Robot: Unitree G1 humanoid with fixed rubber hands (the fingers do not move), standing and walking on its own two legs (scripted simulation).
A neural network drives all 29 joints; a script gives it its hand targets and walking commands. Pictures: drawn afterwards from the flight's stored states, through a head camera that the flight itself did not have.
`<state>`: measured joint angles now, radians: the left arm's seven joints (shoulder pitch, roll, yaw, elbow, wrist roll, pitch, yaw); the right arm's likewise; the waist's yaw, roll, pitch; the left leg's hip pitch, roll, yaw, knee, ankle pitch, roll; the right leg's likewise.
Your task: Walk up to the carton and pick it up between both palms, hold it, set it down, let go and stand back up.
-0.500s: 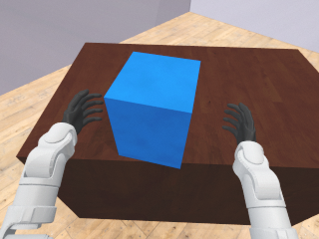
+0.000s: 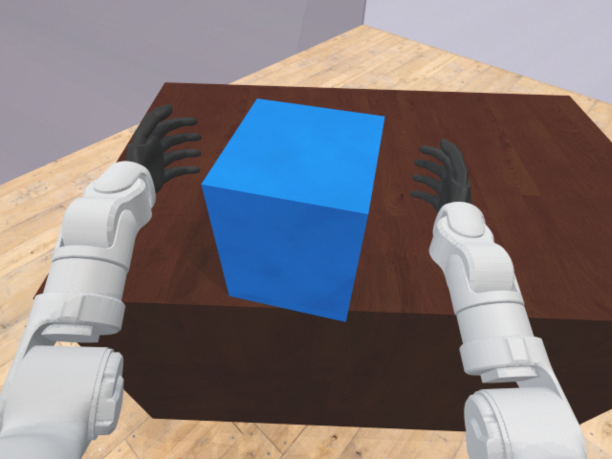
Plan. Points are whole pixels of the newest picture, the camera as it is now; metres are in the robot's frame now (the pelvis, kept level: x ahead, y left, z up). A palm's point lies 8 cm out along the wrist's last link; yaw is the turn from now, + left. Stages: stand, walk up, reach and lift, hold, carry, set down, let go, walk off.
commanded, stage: reach and lift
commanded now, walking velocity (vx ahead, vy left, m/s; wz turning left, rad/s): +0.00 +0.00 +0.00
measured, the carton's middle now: (302, 211) +0.46 +0.02 +0.05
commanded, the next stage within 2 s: none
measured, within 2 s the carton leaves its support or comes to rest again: neither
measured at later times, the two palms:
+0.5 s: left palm (152, 121) +0.45 +0.20 +0.22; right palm (431, 166) +0.43 -0.15 +0.17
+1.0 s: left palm (173, 187) +0.45 +0.20 +0.11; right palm (427, 207) +0.43 -0.17 +0.10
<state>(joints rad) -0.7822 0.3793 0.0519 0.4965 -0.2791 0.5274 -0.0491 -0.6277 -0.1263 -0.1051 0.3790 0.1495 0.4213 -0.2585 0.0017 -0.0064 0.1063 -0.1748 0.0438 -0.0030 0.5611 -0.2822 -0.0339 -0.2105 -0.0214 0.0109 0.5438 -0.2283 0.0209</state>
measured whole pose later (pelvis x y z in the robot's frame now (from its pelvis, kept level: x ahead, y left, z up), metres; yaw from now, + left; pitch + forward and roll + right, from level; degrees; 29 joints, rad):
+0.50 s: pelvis +0.00 +0.01 +0.00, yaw +0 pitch -4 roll -1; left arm -1.10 0.38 -0.02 0.90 -0.31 0.39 -0.02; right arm -0.92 -0.15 -0.15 0.79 0.15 0.32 -0.23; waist -0.01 -0.01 0.10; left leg -0.20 0.04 0.00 0.56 -0.28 -0.02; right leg -0.21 -0.02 0.01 0.48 -0.20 0.03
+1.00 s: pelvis +0.01 +0.01 +0.00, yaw +0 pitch +3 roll -1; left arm -0.93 0.31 -0.09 1.12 -0.30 -0.01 -0.01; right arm -0.85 -0.15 -0.15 1.04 0.15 0.03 -0.19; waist -0.01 -0.01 0.01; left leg -0.33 0.04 0.00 0.56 -0.28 -0.02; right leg -0.34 -0.02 0.01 0.48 -0.19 0.04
